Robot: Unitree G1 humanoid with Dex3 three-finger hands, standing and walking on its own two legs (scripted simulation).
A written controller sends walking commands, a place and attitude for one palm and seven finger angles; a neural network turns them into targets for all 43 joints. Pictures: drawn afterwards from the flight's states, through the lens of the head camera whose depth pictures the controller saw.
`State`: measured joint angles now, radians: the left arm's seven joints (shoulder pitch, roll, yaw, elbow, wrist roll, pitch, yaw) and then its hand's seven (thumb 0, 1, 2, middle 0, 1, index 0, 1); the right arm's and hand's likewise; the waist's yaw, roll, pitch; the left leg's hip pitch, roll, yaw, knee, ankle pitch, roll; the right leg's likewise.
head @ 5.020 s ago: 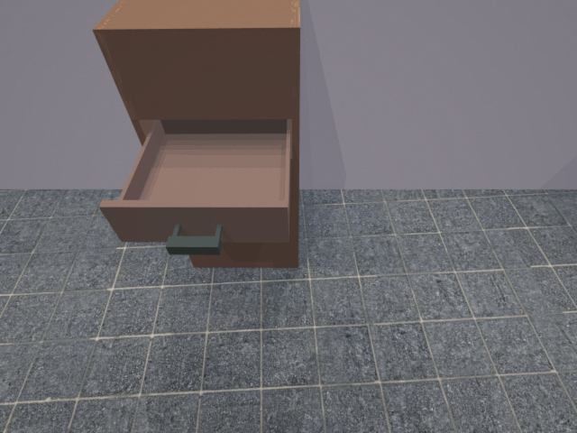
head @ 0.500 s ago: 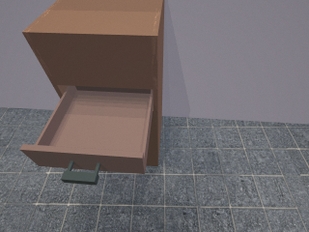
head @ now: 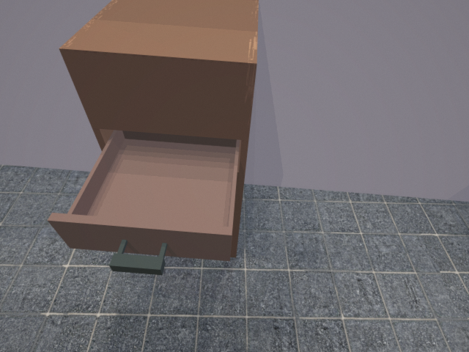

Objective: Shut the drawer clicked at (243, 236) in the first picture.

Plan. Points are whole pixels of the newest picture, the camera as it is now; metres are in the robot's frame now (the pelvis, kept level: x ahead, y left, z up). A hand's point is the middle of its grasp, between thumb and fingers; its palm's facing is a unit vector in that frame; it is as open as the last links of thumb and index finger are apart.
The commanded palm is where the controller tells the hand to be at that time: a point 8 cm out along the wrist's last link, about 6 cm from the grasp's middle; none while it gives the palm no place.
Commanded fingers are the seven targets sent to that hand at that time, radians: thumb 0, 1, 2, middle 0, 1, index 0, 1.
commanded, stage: look again from close up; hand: left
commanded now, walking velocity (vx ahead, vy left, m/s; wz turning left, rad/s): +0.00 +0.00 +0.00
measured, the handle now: (141, 254) +0.33 +0.22 -0.11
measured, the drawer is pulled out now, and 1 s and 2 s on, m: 0.30 0.30 0.30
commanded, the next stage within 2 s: shuffle to correct the standing spot in 0.12 s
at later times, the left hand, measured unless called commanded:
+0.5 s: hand out of the picture -0.03 +0.17 -0.18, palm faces +0.01 -0.98 -0.19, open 7.4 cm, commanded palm none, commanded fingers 0.00 0.90 0.90 -0.20 -0.30 -0.20 -0.30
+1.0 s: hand out of the picture +0.09 +0.18 -0.16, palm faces -0.03 -0.96 -0.28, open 7.4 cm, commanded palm none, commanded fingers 0.00 0.90 0.90 -0.20 -0.30 -0.20 -0.30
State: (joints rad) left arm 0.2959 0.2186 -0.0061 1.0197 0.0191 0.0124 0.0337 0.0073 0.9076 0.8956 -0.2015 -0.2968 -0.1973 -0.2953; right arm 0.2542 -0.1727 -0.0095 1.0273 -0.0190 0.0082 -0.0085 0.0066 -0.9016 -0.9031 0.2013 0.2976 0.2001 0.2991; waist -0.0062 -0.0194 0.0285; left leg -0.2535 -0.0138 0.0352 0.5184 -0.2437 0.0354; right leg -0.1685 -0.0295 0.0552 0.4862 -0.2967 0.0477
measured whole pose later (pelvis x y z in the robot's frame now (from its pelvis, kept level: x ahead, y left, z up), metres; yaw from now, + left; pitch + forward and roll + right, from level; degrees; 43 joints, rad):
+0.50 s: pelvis +0.02 +0.00 -0.01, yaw +0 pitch +0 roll -1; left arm 0.40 0.13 -0.01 1.11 0.03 -0.02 0.05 0.01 0.91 0.90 -0.20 -0.30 -0.20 -0.30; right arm 0.31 -0.18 -0.01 1.06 -0.02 0.01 0.00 0.01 -0.90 -0.90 0.20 0.30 0.20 0.30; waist -0.01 0.01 0.01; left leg -0.29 -0.01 0.04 0.61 -0.31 0.04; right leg -0.19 -0.02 0.06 0.55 -0.35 0.04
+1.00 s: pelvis +0.02 -0.02 +0.00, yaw -2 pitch -1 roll +1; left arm 0.23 0.21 -0.01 0.94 0.02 0.01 0.05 0.01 0.91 0.90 -0.20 -0.30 -0.20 -0.30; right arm 0.20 -0.20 0.00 0.99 -0.02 0.01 -0.01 0.01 -0.91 -0.90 0.20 0.30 0.20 0.30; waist -0.01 0.00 0.03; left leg -0.23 0.00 0.05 0.52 -0.27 0.01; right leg -0.19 -0.01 0.08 0.55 -0.35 0.02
